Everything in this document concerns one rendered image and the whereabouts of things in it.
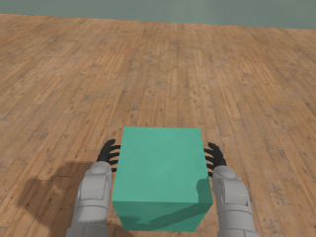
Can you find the right robot hand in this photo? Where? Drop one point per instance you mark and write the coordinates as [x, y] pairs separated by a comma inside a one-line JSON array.
[[217, 159]]

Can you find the left robot forearm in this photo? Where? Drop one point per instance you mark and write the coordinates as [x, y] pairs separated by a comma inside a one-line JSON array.
[[92, 203]]

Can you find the left robot hand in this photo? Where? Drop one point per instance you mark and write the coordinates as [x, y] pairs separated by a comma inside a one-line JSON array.
[[105, 154]]

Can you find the carton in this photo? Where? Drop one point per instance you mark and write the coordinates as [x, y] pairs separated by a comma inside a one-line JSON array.
[[161, 182]]

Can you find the right robot forearm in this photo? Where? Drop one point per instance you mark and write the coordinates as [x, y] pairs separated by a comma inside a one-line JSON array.
[[235, 216]]

